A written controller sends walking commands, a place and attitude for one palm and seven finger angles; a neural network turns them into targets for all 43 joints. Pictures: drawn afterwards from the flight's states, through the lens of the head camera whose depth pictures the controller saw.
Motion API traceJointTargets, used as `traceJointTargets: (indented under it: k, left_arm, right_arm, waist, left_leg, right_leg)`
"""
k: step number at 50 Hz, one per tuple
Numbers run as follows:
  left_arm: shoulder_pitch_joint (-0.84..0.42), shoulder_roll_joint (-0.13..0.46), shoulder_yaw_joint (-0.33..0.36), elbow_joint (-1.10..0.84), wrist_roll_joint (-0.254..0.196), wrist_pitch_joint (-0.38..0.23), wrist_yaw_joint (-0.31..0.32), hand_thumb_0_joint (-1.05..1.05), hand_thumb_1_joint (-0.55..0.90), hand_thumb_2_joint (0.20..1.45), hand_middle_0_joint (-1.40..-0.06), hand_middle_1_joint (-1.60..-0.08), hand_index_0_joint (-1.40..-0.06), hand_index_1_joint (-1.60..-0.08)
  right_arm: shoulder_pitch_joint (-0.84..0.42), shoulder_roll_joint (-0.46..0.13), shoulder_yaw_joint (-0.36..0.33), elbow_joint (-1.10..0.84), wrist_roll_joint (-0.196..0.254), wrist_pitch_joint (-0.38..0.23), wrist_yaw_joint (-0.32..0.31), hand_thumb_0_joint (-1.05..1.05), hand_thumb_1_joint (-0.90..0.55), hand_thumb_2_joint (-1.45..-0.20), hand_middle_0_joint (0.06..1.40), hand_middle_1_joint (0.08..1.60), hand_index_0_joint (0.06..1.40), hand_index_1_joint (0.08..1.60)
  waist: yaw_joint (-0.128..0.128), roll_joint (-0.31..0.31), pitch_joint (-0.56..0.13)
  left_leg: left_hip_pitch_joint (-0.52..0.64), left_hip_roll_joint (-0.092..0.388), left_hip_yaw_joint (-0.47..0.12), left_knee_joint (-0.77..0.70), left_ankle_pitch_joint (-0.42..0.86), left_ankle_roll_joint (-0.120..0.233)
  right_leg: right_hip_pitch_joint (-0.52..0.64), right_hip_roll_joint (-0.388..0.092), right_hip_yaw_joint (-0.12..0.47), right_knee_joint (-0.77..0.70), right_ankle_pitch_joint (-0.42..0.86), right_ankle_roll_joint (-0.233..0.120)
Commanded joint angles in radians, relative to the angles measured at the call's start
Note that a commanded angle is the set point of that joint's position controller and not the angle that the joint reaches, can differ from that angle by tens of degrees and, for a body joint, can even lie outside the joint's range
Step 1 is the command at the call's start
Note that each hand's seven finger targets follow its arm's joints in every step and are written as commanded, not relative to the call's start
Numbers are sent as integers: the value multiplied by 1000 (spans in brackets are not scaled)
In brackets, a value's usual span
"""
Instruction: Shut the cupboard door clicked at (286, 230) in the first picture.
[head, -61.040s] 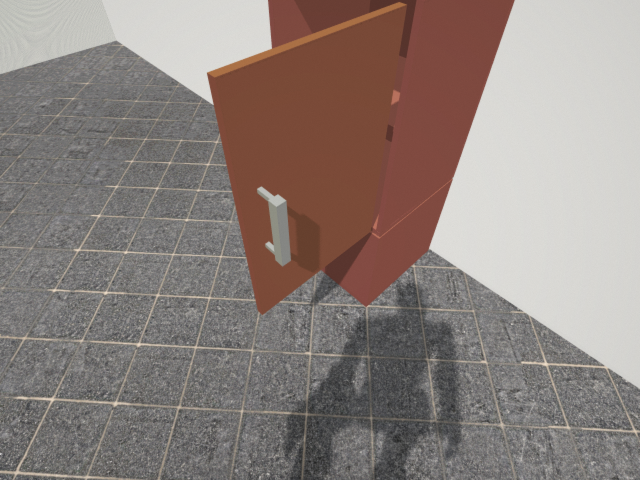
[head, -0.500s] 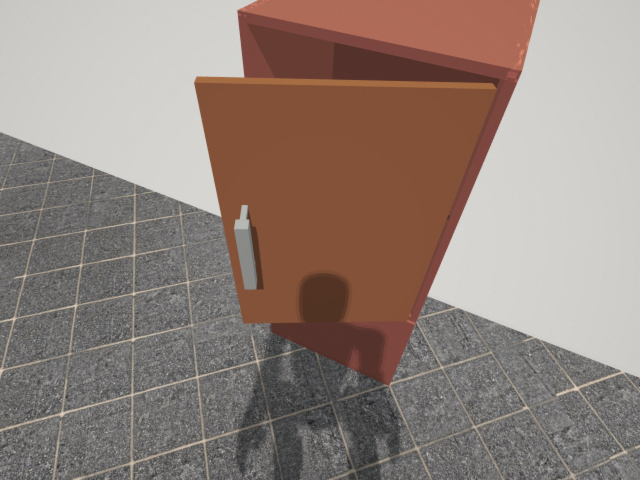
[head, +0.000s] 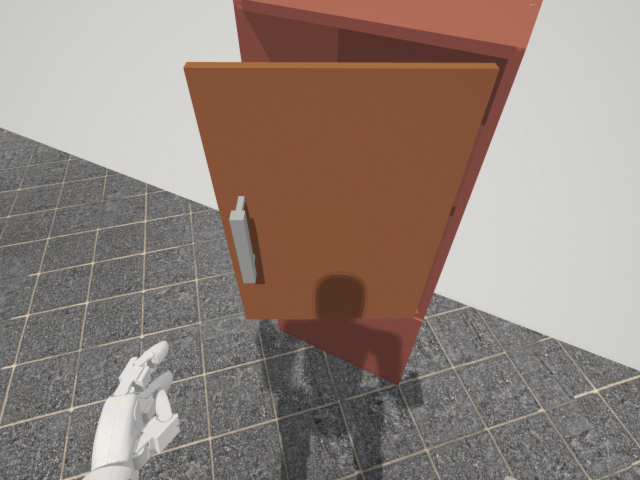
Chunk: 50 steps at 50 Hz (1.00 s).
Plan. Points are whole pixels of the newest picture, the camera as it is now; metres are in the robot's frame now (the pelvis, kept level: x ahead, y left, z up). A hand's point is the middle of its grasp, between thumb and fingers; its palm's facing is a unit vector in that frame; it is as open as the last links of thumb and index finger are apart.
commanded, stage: raise the hand and make a fist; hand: left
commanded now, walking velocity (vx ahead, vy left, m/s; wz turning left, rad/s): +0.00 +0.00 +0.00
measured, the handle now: (245, 241) +0.51 +0.13 -0.02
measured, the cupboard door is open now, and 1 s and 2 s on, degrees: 27 27 27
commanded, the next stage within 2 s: bring the fist close to the handle in 1.72 s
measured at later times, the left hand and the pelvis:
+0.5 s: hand (215, 428) +0.21 +0.13 -0.04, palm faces -0.04 -1.00 -0.03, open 4.8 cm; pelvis +0.01 -0.04 -0.10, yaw -1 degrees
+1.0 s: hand (196, 407) +0.23 +0.16 -0.02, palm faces +0.00 -1.00 -0.02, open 3.1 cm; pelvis +0.02 -0.02 -0.08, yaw -2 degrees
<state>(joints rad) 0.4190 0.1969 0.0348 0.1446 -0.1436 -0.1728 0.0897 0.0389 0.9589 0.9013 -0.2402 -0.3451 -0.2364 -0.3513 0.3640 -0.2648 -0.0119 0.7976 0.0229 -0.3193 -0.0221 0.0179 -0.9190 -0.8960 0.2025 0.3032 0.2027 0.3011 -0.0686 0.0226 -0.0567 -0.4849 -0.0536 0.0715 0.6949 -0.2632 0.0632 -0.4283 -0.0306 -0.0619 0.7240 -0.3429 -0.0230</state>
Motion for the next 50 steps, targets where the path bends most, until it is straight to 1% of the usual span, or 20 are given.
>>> traceJointTargets:
  k: [1,2,3,5,7,9,12,13,16,18,19,21,23,24,26,29,34,37,43,50]
  left_arm:
    - [246,-66,27,32,-111,-360,-227,0,900,900,-383,-500,-383,-500]
    - [227,-38,45,12,-125,-450,-298,0,900,900,-402,-520,-402,-520]
    - [249,16,96,35,-119,-498,-342,0,900,900,-420,-540,-420,-540]
    - [257,53,105,-74,-114,-486,-364,0,900,900,-457,-580,-457,-580]
    - [202,87,123,-231,-120,-426,-339,0,900,900,-493,-620,-493,-620]
    - [139,120,135,-420,-116,-398,-287,0,900,900,-530,-660,-530,-660]
    - [41,127,106,-637,-102,-443,-237,0,900,900,-585,-720,-585,-720]
    - [-8,123,89,-673,-105,-461,-240,0,900,900,-603,-740,-603,-740]
    - [9,86,54,-552,-112,-467,-303,0,900,900,-658,-800,-658,-800]
    - [49,83,51,-458,-124,-410,-361,0,900,900,-695,-840,-695,-840]
    - [73,97,77,-425,-135,-372,-387,0,900,900,-713,-860,-713,-860]
    - [124,134,142,-401,-158,-293,-425,0,900,900,-750,-900,-750,-900]
    - [158,161,205,-389,-174,-228,-430,0,900,900,-787,-940,-787,-940]
    - [145,162,222,-425,-187,-218,-424,0,900,900,-805,-960,-805,-960]
    - [146,163,256,-441,-196,-224,-398,0,900,900,-842,-1000,-842,-1000]
    - [140,141,242,-457,-196,-281,-366,0,900,900,-897,-1060,-897,-1060]
    - [120,108,169,-410,-182,-351,-368,0,900,900,-988,-1160,-988,-1160]
    - [122,123,170,-400,-179,-359,-360,0,900,900,-1043,-1220,-1043,-1220]
    - [86,152,177,-470,-163,-362,-303,0,900,900,-1153,-1340,-1153,-1340]
    - [65,115,124,-419,-133,-320,-287,0,900,900,-1282,-1480,-1282,-1480]
  right_arm:
    - [-218,-110,-76,-274,-15,-74,36,0,-900,-900,200,300,200,300]
    - [-229,-116,-83,-302,-16,-66,44,0,-900,-900,200,300,200,300]
    - [-224,-115,-95,-322,-10,-48,52,0,-900,-900,200,300,200,300]
    - [-276,-119,-93,-418,-3,-21,57,0,-900,-900,200,300,200,300]
    - [-289,-123,-86,-480,4,7,45,0,-900,-900,200,300,200,300]
    - [-265,-111,-81,-501,1,29,27,0,-900,-900,200,300,200,300]
    - [-209,-89,-71,-486,-6,38,7,0,-900,-900,200,300,200,300]
    - [-193,-91,-64,-471,-12,36,0,0,-900,-900,200,300,200,300]
    - [-185,-95,-56,-424,-14,28,-12,0,-900,-900,200,300,200,300]
    - [-196,-97,-50,-412,-6,31,-21,0,-900,-900,200,300,200,300]
    - [-193,-94,-51,-414,0,37,-24,0,-900,-900,200,300,200,300]
    - [-205,-86,-52,-425,13,52,-32,0,-900,-900,200,300,200,300]
    - [-223,-72,-51,-433,19,72,-37,0,-900,-900,200,300,200,300]
    - [-216,-64,-48,-438,18,77,-36,0,-900,-900,200,300,200,300]
    - [-214,-54,-50,-435,14,85,-38,0,-900,-900,200,300,200,300]
    - [-208,-48,-47,-422,4,79,-35,0,-900,-900,200,300,200,300]
    - [-191,-75,-55,-415,2,73,-36,0,-900,-900,200,300,200,300]
    - [-185,-88,-58,-429,3,77,-40,0,-900,-900,200,300,200,300]
    - [-176,-98,-55,-448,-1,93,-39,0,-900,-900,200,300,200,300]
    - [-167,-108,-42,-466,-4,122,-29,0,-900,-900,200,300,200,300]
  waist:
    - [105,-369,15]
    - [108,-336,-8]
    - [126,-209,-17]
    - [161,-52,-104]
    - [165,42,-184]
    - [141,102,-236]
    - [82,135,-304]
    - [50,94,-311]
    - [16,53,-276]
    - [22,38,-269]
    - [32,-3,-294]
    - [67,-60,-358]
    - [104,-51,-392]
    - [105,-54,-416]
    - [113,-85,-413]
    - [113,-45,-391]
    - [77,-44,-323]
    - [83,-47,-309]
    - [95,47,-337]
    - [69,42,-275]
  left_leg:
    - [-286,25,-89,168,-215,-87]
    - [-356,19,-81,237,-219,-87]
    - [-392,17,-77,279,-222,-85]
    - [-403,12,-83,277,-275,-66]
    - [-364,28,-129,235,-331,-60]
    - [-356,40,-152,259,-324,-47]
    - [-287,53,-156,353,-149,-29]
    - [-300,53,-161,393,-109,-23]
    - [-364,61,-153,473,-76,-23]
    - [-405,59,-148,491,-80,-20]
    - [-430,59,-142,496,-84,-23]
    - [-461,57,-132,502,-52,-26]
    - [-468,55,-131,496,-15,-28]
    - [-464,54,-132,496,4,-32]
    - [-450,59,-135,481,32,-37]
    - [-439,59,-135,463,48,-42]
    - [-420,59,-135,438,-14,-39]
    - [-412,58,-134,411,-56,-36]
    - [-318,62,-148,346,-47,-35]
    - [-280,72,-177,292,-99,-45]
  right_leg:
    - [-340,16,34,33,-375,-16]
    - [-356,5,76,81,-390,-22]
    - [-372,3,111,131,-380,-38]
    - [-397,21,101,222,-351,-43]
    - [-421,41,68,283,-297,-42]
    - [-437,50,85,291,-260,-37]
    - [-458,65,80,304,-114,-31]
    - [-476,73,82,314,-81,-27]
    - [-511,73,84,320,-50,-16]
    - [-488,72,103,304,-59,-11]
    - [-452,64,111,293,-62,-4]
    - [-343,40,160,268,-2,20]
    - [-269,26,184,265,73,39]
    - [-237,11,196,266,134,54]
    - [-212,8,188,276,215,62]
    - [-231,12,168,297,237,49]
    - [-349,31,122,295,70,25]
    - [-377,41,104,282,-40,8]
    - [-391,67,41,301,-49,-18]
    - [-426,75,0,286,-68,-18]
